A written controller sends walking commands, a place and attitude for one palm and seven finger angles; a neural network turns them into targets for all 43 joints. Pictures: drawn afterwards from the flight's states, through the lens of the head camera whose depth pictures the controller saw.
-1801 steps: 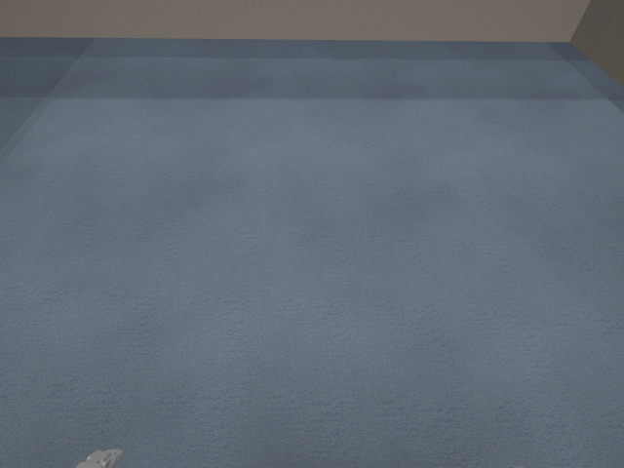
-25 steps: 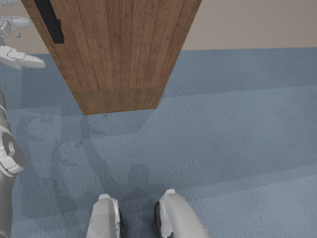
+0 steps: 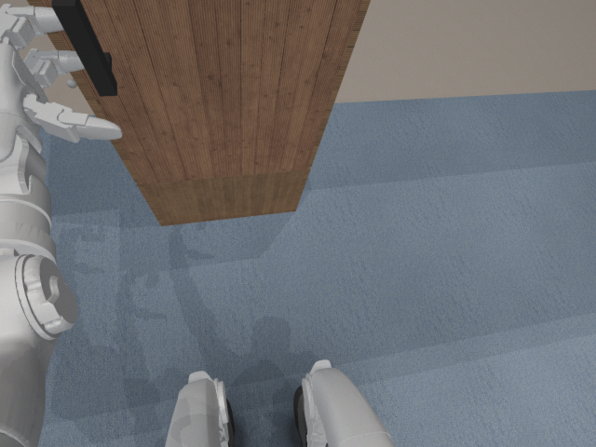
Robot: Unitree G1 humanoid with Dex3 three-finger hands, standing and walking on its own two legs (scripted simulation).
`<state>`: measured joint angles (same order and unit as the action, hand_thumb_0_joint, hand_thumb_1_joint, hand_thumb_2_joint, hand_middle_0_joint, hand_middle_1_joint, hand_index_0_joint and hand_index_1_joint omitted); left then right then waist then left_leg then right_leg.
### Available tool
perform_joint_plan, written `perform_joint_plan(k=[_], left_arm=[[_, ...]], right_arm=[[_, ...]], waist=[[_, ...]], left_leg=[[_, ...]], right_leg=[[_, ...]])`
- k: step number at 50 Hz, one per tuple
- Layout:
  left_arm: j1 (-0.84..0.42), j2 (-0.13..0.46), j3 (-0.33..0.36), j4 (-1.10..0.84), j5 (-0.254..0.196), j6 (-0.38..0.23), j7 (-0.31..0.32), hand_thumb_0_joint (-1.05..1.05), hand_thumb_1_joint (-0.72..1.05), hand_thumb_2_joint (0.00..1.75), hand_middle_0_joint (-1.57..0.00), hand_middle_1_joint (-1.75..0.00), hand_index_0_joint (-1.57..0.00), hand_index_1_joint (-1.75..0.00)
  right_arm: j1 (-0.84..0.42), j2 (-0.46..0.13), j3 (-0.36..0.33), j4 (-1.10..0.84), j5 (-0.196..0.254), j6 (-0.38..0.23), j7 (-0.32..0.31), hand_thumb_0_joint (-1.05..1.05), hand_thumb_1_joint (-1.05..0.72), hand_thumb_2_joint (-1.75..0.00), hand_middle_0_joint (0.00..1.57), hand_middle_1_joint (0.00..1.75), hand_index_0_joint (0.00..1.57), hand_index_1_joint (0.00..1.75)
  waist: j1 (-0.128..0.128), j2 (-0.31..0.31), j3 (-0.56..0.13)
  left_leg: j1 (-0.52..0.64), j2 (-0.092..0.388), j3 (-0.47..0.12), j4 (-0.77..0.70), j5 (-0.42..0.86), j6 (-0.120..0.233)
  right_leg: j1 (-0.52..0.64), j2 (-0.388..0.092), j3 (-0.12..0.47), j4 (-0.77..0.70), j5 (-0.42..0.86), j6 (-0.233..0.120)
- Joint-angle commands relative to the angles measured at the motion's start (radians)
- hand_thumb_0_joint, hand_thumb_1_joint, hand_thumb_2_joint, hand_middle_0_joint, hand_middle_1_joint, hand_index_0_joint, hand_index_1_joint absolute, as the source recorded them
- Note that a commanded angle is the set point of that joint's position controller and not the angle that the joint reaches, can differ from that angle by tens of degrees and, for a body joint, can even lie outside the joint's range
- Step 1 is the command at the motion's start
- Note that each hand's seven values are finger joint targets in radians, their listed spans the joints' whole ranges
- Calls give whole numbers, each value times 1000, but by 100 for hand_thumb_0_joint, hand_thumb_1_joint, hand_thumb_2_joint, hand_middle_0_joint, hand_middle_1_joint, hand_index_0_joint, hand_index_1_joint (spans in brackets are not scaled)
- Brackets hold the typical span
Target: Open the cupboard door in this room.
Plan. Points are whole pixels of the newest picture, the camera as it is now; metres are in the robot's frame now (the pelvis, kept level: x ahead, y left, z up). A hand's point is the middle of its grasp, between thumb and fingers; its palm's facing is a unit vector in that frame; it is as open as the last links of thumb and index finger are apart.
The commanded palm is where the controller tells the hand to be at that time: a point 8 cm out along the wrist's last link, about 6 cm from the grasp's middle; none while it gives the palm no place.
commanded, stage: slide the fingers in behind the handle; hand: left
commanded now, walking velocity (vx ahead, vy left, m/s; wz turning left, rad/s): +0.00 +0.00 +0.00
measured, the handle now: (89, 37) +0.61 +0.20 +0.07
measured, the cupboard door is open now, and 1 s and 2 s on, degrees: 0 0 1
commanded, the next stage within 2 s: close the thumb around the handle in 0.92 s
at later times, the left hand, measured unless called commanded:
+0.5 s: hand (91, 82) +0.55 +0.19 +0.06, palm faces +0.08 -1.00 -0.02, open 14.0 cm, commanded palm +0.53 +0.20 +0.06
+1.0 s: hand (106, 80) +0.55 +0.18 +0.06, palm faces +0.06 -1.00 -0.01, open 14.0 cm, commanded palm +0.53 +0.21 +0.06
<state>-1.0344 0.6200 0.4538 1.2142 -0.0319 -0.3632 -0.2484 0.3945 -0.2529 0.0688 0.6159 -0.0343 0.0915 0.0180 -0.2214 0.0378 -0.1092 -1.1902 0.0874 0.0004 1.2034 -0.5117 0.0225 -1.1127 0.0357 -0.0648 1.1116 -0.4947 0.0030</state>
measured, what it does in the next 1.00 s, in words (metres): stands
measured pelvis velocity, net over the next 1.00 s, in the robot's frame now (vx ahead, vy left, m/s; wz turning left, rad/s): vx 0.00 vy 0.00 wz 0.01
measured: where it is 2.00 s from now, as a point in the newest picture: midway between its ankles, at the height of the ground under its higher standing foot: outside the picture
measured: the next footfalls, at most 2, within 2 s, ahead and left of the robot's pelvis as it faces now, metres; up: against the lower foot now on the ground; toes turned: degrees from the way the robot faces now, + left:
none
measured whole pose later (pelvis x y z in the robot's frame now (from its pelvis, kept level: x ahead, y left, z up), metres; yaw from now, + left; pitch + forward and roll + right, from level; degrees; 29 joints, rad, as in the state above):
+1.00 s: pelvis +0.00 +0.00 +0.00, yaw +0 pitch +28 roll -4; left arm -1.03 0.52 0.41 1.21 -0.01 -0.40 -0.14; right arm 0.40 -0.25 0.06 0.62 -0.05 0.09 0.04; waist -0.22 0.04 -0.12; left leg -1.17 0.08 0.00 1.20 -0.52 0.02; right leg -1.10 0.03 -0.06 1.12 -0.50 0.00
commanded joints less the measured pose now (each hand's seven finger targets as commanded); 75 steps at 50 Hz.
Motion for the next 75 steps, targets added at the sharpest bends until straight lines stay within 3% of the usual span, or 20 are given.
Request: perform_joint_plan(k=[1,11,14,15,16,23,26,28,34,40,43,46,48,51,58,62,64,67,73,75], left_arm=[[-468,237,10,-203,-17,-68,14,0,-50,30,-30,-120,-30,-120],[-486,198,-13,-203,1,-82,55,0,-50,30,-30,-120,-30,-120],[-504,129,-57,-183,-4,-76,63,0,-50,30,-30,-120,-30,-120],[-526,162,-41,-209,-2,-80,65,0,-50,30,-30,-120,-30,-120],[-522,136,-59,-221,-1,-83,63,0,-50,30,-30,-120,-30,-120],[-528,59,-105,-169,-10,-72,74,0,-50,30,-30,-120,-30,-120],[-548,25,-133,-210,-6,-89,79,0,-50,30,-30,-120,-30,-120],[-533,7,-144,-164,-7,-82,83,0,-50,30,-30,-120,-30,-120],[-529,72,-91,-149,-1,-81,94,0,-50,30,-30,-120,-30,-120],[-466,146,-21,-184,5,-89,108,0,-50,30,-30,-120,-30,-120],[-424,133,-29,-216,10,-97,111,0,-50,30,-30,-120,-30,-120],[-446,95,-54,-207,5,-98,115,0,-50,30,-30,-120,-30,-120],[-444,143,-17,-194,1,-94,117,0,-50,30,-30,-120,-30,-120],[-419,147,-8,-211,4,-107,110,0,-50,30,-30,-120,-30,-120],[-409,79,-51,-235,-17,-121,97,0,-11,47,-33,-124,-33,-124],[-427,107,-34,-198,-13,-120,102,0,12,56,-34,-127,-34,-127],[-435,136,-20,-202,-7,-126,102,0,23,61,-35,-128,-35,-128],[-457,75,-73,-189,1,-125,103,0,40,68,-36,-130,-36,-130],[-472,140,-29,-174,0,-111,108,0,73,83,-39,-133,-39,-133],[-494,168,-18,-203,6,-120,108,0,84,88,-40,-134,-40,-134]], right_arm=[[218,-204,-78,-12,-8,-8,-12,0,-90,-90,20,30,20,30],[217,-201,-81,-10,-13,-13,-5,0,-90,-90,20,30,20,30],[222,-198,-83,-3,-15,-17,-2,0,-90,-90,20,30,20,30],[224,-203,-84,1,-16,-15,-4,0,-90,-90,20,30,20,30],[222,-199,-87,-1,-17,-16,-1,0,-90,-90,20,30,20,30],[226,-195,-89,16,-18,-22,2,0,-90,-90,20,30,20,30],[232,-192,-93,19,-23,-25,7,0,-90,-90,20,30,20,30],[231,-193,-92,25,-23,-25,8,0,-90,-90,20,30,20,30],[235,-197,-87,23,-25,-24,7,0,-90,-90,20,30,20,30],[227,-195,-84,-9,-24,-15,10,0,-90,-90,20,30,20,30],[219,-188,-86,-23,-20,-10,15,0,-90,-90,20,30,20,30],[217,-190,-89,-18,-19,-7,14,0,-90,-90,20,30,20,30],[219,-196,-88,-19,-16,-7,9,0,-90,-90,20,30,20,30],[218,-190,-89,-20,-19,-12,8,0,-90,-90,20,30,20,30],[209,-187,-95,-15,-14,-12,8,0,-90,-90,20,30,20,30],[207,-191,-93,-6,-14,-13,4,0,-90,-90,20,30,20,30],[208,-193,-89,-10,-16,-15,1,0,-90,-90,20,30,20,30],[201,-191,-91,-6,-17,-15,3,0,-90,-90,20,30,20,30],[204,-201,-86,-9,-19,-18,-2,0,-90,-90,20,30,20,30],[205,-200,-83,-12,-19,-18,-3,0,-90,-90,20,30,20,30]], waist=[[-25,181,-549],[-25,208,-577],[-52,172,-539],[-46,193,-563],[-40,220,-588],[-62,167,-533],[-56,216,-576],[-66,188,-530],[-55,174,-529],[-17,171,-575],[-1,177,-579],[-25,152,-545],[-21,119,-535],[-1,161,-583],[-10,151,-569],[-18,124,-522],[-10,149,-534],[-25,177,-519],[-24,147,-539],[-18,187,-578]], left_leg=[[499,-37,-64,-87,465,12],[532,-38,-74,-81,480,6],[522,-39,-74,-80,465,12],[533,-37,-76,-81,478,8],[554,-39,-76,-82,484,5],[511,-44,-72,-82,429,11],[573,-44,-81,-84,474,4],[551,-42,-85,-88,444,4],[515,-46,-77,-85,450,10],[508,-47,-65,-83,504,9],[514,-49,-56,-92,513,6],[519,-46,-61,-94,486,7],[478,-48,-54,-99,457,11],[512,-49,-53,-94,503,6],[548,-48,-57,-104,507,2],[501,-49,-55,-104,452,7],[499,-51,-56,-102,453,7],[535,-47,-68,-103,440,0],[490,-47,-66,-93,429,8],[514,-47,-68,-85,462,6]], right_leg=[[167,32,17,-111,356,-18],[140,30,12,-98,346,-23],[120,32,11,-108,341,-21],[128,29,11,-103,349,-21],[126,29,12,-103,348,-22],[116,30,11,-119,319,-21],[95,29,5,-111,331,-27],[80,30,1,-118,306,-25],[112,29,5,-110,327,-27],[177,29,10,-96,393,-24],[210,30,11,-98,414,-24],[171,31,9,-108,380,-19],[206,31,16,-113,379,-17],[215,29,16,-102,412,-21],[197,31,12,-115,403,-20],[191,30,15,-120,369,-18],[189,29,18,-111,363,-22],[130,27,10,-115,319,-24],[156,27,13,-106,325,-21],[154,26,16,-94,345,-22]])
